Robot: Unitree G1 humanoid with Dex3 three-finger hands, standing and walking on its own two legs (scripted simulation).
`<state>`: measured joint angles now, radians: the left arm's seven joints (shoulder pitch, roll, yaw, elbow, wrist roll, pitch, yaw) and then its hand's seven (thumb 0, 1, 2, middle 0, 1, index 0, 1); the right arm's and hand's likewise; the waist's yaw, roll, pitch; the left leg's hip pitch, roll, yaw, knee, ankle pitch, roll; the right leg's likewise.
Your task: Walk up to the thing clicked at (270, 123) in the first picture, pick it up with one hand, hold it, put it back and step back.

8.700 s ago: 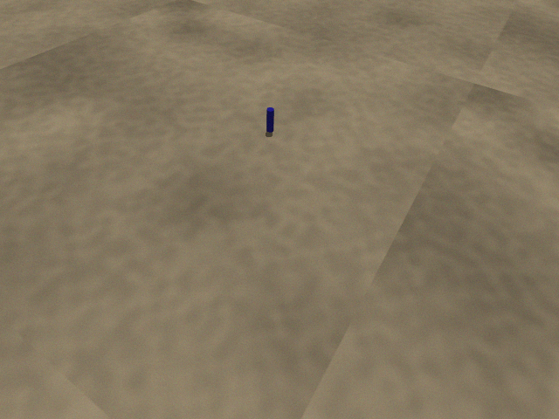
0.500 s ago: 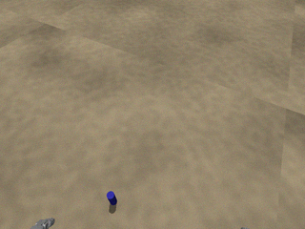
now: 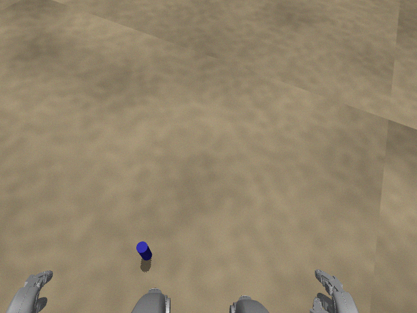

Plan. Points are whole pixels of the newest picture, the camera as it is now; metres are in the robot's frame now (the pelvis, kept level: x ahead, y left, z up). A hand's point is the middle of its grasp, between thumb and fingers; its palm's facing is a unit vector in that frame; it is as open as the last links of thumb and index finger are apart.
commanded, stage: go down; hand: left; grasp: from the side
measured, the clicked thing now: (144, 251) +0.37 +0.21 -0.64
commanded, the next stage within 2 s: none
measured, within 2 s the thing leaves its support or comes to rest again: neither
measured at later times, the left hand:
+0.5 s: hand (53, 307) +0.16 +0.30 -0.17, palm faces +0.04 -0.92 -0.40, open 16.5 cm
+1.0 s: hand (60, 269) +0.24 +0.35 -0.26, palm faces +0.11 -0.93 -0.35, open 16.1 cm
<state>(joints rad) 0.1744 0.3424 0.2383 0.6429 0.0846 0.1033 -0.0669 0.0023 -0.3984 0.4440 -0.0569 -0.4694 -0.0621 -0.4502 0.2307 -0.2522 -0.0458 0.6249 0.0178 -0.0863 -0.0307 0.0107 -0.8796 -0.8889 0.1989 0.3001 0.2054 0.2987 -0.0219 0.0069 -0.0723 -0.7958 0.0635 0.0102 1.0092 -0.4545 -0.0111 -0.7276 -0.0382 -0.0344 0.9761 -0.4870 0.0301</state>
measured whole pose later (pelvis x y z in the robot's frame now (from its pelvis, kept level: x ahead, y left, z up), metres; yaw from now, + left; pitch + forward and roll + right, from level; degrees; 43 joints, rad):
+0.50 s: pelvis -0.01 +0.00 -0.06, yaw +0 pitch +22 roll -3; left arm 0.20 0.42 0.32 0.52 0.06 0.01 -0.13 0.00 -0.52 0.32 -0.09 -0.39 -0.09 -0.37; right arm 0.17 -0.25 -0.03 0.57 -0.02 -0.18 -0.05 0.01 -0.91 -0.89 0.20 0.30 0.21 0.30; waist -0.02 0.00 -0.13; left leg -1.15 0.07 -0.02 1.32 -0.56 -0.01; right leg -1.07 -0.04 -0.05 1.29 -0.60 0.03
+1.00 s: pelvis -0.06 -0.01 -0.20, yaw -3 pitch +32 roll -4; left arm -0.21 0.61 0.59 0.81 -0.04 -0.38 -0.40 0.00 -0.30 0.22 -0.05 -0.23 -0.05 -0.21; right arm 0.08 -0.30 -0.01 0.66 -0.03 -0.12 -0.02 0.01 -0.87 -0.89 0.20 0.30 0.21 0.30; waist 0.00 -0.01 -0.14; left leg -1.76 0.08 -0.08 1.84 -0.64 -0.02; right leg -1.67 -0.02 -0.05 1.82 -0.70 0.02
